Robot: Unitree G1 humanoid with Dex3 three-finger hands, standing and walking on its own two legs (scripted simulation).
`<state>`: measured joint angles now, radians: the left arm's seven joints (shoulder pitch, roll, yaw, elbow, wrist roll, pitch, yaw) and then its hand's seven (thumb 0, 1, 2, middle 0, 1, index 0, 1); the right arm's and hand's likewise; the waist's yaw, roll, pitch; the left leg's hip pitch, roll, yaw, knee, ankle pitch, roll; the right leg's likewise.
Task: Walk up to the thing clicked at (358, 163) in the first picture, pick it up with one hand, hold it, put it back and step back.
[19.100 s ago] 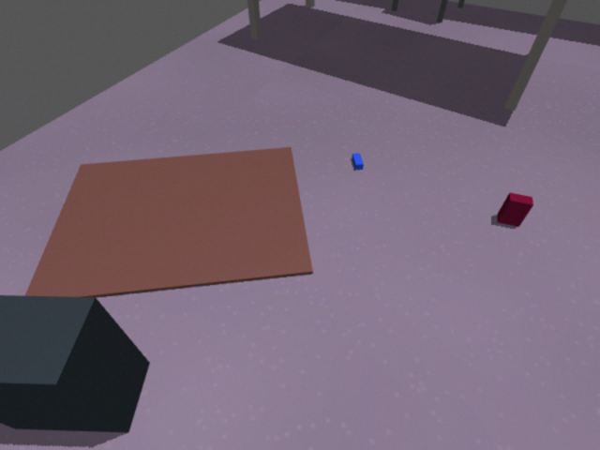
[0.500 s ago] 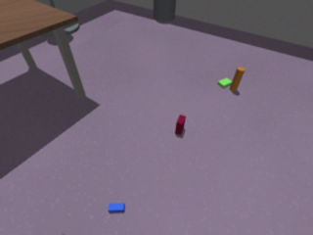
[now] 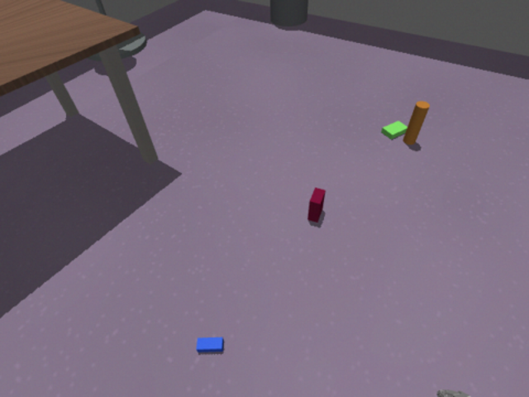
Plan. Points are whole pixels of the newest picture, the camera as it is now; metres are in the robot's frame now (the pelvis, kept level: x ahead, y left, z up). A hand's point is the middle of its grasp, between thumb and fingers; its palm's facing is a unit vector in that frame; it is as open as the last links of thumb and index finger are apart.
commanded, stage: stand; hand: left
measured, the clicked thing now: (210, 344) +0.44 +0.24 -0.78
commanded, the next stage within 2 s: walk up in 0.74 s
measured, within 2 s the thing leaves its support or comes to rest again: neither
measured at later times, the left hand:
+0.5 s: hand out of the picture +0.09 +0.25 -0.16, palm faces -0.05 -0.94 -0.33, open 7.4 cm
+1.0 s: hand out of the picture +0.09 +0.29 -0.17, palm faces -0.04 -0.92 -0.38, open 7.4 cm
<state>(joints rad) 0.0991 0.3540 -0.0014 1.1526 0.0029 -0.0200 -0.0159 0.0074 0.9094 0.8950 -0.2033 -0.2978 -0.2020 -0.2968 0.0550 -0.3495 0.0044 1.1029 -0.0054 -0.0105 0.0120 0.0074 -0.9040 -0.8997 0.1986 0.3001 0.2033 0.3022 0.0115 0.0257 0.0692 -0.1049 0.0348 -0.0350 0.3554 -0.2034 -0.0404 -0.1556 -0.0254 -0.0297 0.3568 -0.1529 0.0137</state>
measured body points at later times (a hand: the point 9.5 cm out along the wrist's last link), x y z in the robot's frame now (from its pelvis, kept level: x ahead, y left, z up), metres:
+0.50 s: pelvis +0.00 +0.00 +0.00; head +0.02 +0.00 +0.45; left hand +0.09 +0.30 -0.13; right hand +0.06 -0.31 -0.13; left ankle +0.00 +0.15 -0.75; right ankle +0.03 -0.13 -0.75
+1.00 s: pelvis -0.04 +0.02 -0.02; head +0.04 +0.02 +0.42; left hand +0.09 +0.33 -0.14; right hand +0.06 -0.31 -0.14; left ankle -0.05 +0.14 -0.72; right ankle +0.03 -0.13 -0.75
